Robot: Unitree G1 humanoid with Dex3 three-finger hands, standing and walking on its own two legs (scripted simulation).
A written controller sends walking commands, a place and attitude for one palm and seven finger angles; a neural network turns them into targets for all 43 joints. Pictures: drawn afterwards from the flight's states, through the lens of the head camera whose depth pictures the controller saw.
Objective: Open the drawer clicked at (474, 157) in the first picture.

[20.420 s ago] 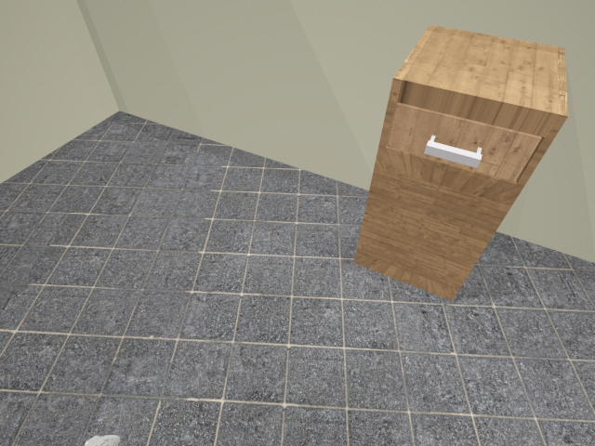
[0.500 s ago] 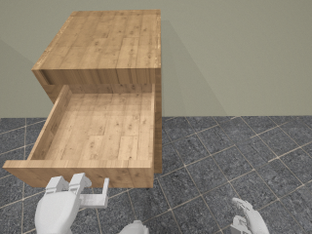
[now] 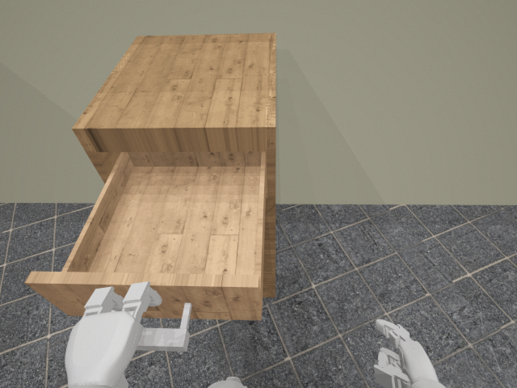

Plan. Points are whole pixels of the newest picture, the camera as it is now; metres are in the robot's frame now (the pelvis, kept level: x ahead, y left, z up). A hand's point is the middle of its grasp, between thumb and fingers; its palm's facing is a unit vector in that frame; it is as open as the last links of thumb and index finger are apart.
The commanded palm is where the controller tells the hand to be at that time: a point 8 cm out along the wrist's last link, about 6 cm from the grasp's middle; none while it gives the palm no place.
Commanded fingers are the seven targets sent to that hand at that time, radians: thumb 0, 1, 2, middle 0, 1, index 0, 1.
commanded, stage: lift the hand off the handle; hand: left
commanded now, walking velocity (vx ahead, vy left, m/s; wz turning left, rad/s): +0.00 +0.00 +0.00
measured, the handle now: (147, 323) +0.22 +0.21 -0.04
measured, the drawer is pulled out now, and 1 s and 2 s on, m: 0.30 0.30 0.30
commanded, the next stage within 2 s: draw the hand back to the body in 1.42 s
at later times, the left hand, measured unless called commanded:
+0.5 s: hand (121, 337) +0.18 +0.21 +0.04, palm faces +0.01 -0.15 -0.99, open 13.8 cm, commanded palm +0.15 +0.21 +0.10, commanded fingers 0.00 -0.50 0.30 -0.30 -1.20 -0.30 -1.20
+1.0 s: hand (113, 323) +0.18 +0.21 +0.08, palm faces +0.04 -0.15 -0.99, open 13.8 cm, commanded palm +0.15 +0.21 +0.14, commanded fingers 0.00 -0.50 0.30 -0.30 -1.20 -0.30 -1.20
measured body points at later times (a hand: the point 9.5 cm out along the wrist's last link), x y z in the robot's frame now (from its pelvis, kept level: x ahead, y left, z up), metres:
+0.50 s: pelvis +0.01 -0.01 +0.02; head +0.01 -0.04 +0.46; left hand +0.17 +0.22 +0.10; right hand +0.20 -0.23 -0.08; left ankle +0.04 +0.09 -0.68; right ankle -0.03 -0.11 -0.68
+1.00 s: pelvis +0.01 -0.02 +0.03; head +0.01 -0.05 +0.48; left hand +0.18 +0.21 +0.13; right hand +0.22 -0.23 -0.06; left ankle +0.04 +0.09 -0.68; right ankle -0.03 -0.11 -0.68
